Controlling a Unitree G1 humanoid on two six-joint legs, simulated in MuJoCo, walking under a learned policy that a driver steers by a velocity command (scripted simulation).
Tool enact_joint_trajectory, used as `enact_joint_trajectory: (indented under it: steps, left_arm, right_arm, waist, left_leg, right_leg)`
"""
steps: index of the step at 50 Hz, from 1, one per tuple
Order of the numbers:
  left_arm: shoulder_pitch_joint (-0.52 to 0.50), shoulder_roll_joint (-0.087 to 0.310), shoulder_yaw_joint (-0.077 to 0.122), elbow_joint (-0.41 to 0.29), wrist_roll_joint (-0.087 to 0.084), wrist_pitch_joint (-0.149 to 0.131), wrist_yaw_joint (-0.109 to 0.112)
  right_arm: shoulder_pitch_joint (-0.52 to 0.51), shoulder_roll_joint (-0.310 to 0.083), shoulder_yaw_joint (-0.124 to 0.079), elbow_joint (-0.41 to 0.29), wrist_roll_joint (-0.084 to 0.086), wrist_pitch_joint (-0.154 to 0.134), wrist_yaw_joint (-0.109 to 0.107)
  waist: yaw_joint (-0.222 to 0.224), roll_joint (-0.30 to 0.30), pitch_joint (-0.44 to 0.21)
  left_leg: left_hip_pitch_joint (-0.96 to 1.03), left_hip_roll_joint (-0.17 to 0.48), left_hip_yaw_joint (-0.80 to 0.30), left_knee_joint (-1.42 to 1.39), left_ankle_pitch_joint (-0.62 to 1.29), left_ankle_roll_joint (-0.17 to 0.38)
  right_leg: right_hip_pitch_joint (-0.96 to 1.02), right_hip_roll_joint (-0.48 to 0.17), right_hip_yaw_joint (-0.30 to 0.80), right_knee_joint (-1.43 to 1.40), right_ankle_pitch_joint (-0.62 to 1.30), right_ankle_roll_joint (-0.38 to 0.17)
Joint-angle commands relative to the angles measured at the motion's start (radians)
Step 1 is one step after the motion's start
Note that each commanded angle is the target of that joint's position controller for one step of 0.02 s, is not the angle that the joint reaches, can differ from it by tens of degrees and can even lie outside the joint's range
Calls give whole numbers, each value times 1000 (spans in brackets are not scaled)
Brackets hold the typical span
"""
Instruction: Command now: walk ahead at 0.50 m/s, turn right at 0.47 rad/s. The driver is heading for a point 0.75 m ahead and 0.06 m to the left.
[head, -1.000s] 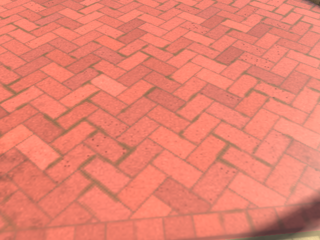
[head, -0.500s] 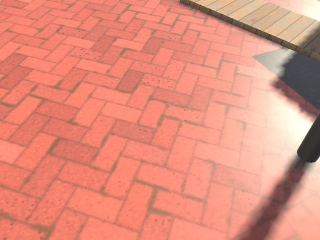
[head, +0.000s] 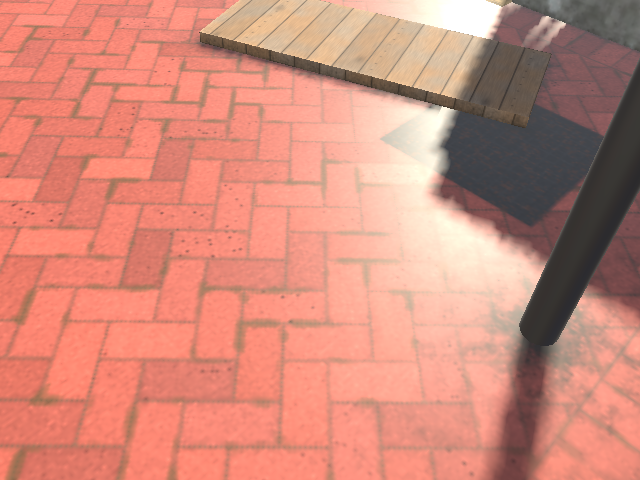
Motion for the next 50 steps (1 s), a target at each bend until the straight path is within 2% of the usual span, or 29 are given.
enact_joint_trajectory:
  steps: [1,3,5,8,10,13,14,15,16,17,18,19,20,21,22,23,26,28,30,33,36,37,38,39,40,41,43,45,50]
  left_arm:
    - [-27,-14,7,-115,-6,22,11]
    - [-77,-25,5,-148,10,15,3]
    - [-134,-20,3,-178,15,12,-9]
    - [-240,-30,-7,-218,13,12,-27]
    - [-295,-22,-8,-238,8,11,-38]
    - [-340,-14,-7,-261,5,1,-45]
    - [-317,6,1,-265,4,1,-43]
    - [-230,28,14,-237,9,0,-39]
    - [-35,88,43,-178,7,0,-31]
    - [183,186,71,-135,20,4,-13]
    - [174,232,64,-130,31,3,-11]
    - [181,162,50,-132,33,4,-8]
    - [88,119,36,-138,30,1,-8]
    - [2,81,24,-156,27,-4,-12]
    - [-56,58,19,-158,27,-7,-16]
    - [-83,39,13,-155,32,-10,-16]
    - [-108,52,19,-135,45,-19,-13]
    - [-108,64,22,-116,46,-13,3]
    - [-71,81,27,-89,44,-6,11]
    - [-44,75,25,-48,33,0,11]
    - [-57,45,14,-27,18,3,18]
    - [-9,21,7,-15,32,-1,22]
    - [92,2,5,4,48,-8,25]
    - [153,-18,0,28,53,4,33]
    - [101,14,4,23,45,25,41]
    - [57,34,9,18,37,46,46]
    - [32,39,13,28,41,79,52]
    - [34,30,12,46,42,83,53]
    - [32,19,12,98,34,68,50]
  right_arm:
    - [7,-42,-18,-3,-7,-9,-4]
    - [46,-89,-35,30,-18,-10,-15]
    - [38,-132,-45,27,-13,-12,-23]
    - [74,-195,-67,38,14,-11,-27]
    - [135,-196,-67,62,31,-1,-19]
    - [197,-225,-77,95,32,16,-8]
    - [201,-237,-79,103,33,20,-8]
    - [190,-251,-82,103,44,26,-8]
    - [190,-229,-71,107,44,28,-8]
    - [151,-194,-53,61,9,16,-9]
    - [229,-93,-22,39,8,-13,5]
    - [173,-173,-48,54,32,-31,13]
    - [103,-175,-52,24,46,-29,11]
    - [39,-168,-47,6,25,-22,2]
    - [29,-158,-52,2,8,-11,-8]
    - [49,-148,-52,4,5,6,-10]
    - [74,-90,-42,11,-4,30,-10]
    - [13,-64,-29,3,-19,28,-8]
    - [-43,-78,-29,-2,-16,31,-5]
    - [-83,-117,-41,-5,-2,42,1]
    - [-85,-132,-51,-1,-24,41,6]
    - [-82,-173,-60,-4,-33,38,2]
    - [-91,-222,-67,-14,-37,40,-4]
    - [-107,-160,-55,-2,-42,49,-3]
    - [-132,-109,-45,-6,-34,57,5]
    - [-154,-94,-40,-6,-29,65,11]
    - [-181,-112,-42,-6,-21,65,18]
    - [-177,-123,-46,8,-18,59,16]
    - [-156,-116,-49,43,-13,61,2]
  waist:
    - [16,104,92]
    - [12,102,115]
    - [7,88,103]
    - [-26,88,103]
    - [-51,92,131]
    - [-67,120,144]
    - [-45,151,124]
    - [8,152,68]
    - [93,135,-49]
    - [173,11,-205]
    - [88,-174,-306]
    - [127,-79,-274]
    - [95,-68,-146]
    - [56,20,-82]
    - [16,30,-35]
    - [-19,6,-18]
    - [-63,-26,-3]
    - [-52,-49,4]
    - [-26,-68,-9]
    - [-11,-80,5]
    - [-36,-43,11]
    - [-15,24,-9]
    - [50,137,-48]
    - [60,252,-96]
    - [44,246,-68]
    - [38,218,-36]
    - [34,173,15]
    - [28,143,23]
    - [13,85,-1]
  left_leg:
    - [86,222,-168,-287,192,128]
    - [88,216,-125,-294,233,144]
    - [93,211,-88,-302,263,148]
    - [158,244,-76,-312,252,160]
    - [233,256,-84,-286,261,168]
    - [312,274,-79,-221,388,167]
    - [331,265,-60,-160,548,153]
    - [316,243,-27,-39,708,133]
    - [211,201,13,159,729,111]
    - [-71,123,43,508,387,59]
    - [-411,-45,-64,797,-355,9]
    - [-493,-10,-179,895,-360,3]
    - [-529,34,-151,899,-288,-3]
    - [-491,71,-138,838,-218,-13]
    - [-434,91,-138,768,-175,-23]
    - [-364,100,-142,725,-153,-26]
    - [-239,70,-119,559,-57,-43]
    - [-164,52,-99,383,70,-44]
    - [-122,32,-97,277,168,-45]
    - [-89,24,-120,180,186,-37]
    - [17,8,-114,-12,270,8]
    - [100,77,-180,-30,550,30]
    - [223,168,-245,22,769,86]
    - [228,216,-301,1,645,180]
    - [155,198,-330,-39,429,191]
    - [98,162,-314,-60,254,163]
    - [28,114,-275,-71,97,113]
    - [28,91,-249,-62,114,90]
    - [111,71,-214,-6,310,99]
  right_leg:
    - [-141,-89,36,-69,75,3]
    - [-148,-91,48,-219,169,0]
    - [-76,-90,22,-427,259,0]
    - [-1,-100,-39,-622,253,0]
    - [-5,-96,-58,-704,210,-18]
    - [66,-64,-119,-798,79,-58]
    - [143,-40,-137,-840,48,-80]
    - [301,-2,-162,-909,90,-101]
    - [592,-2,-139,-898,130,-136]
    - [946,-231,136,-839,337,-213]
    - [1156,-456,590,-989,341,-382]
    - [1100,-441,561,-1024,423,-370]
    - [969,-401,374,-1013,562,-328]
    - [818,-352,272,-1031,639,-290]
    - [692,-313,202,-1061,637,-254]
    - [603,-288,154,-1095,634,-234]
    - [446,-248,33,-1130,735,-225]
    - [396,-203,-44,-1119,739,-200]
    - [415,-206,-43,-1114,693,-193]
    - [450,-223,-5,-1094,543,-179]
    - [459,-182,17,-983,341,-116]
    - [441,-132,-2,-918,230,-66]
    - [362,-60,-38,-851,10,-19]
    - [358,-50,-60,-823,-127,27]
    - [389,-57,-60,-833,-113,43]
    - [405,-56,-64,-848,-89,43]
    - [437,-57,-64,-885,-66,39]
    - [462,-61,-58,-901,-38,34]
    - [477,-67,-57,-914,32,39]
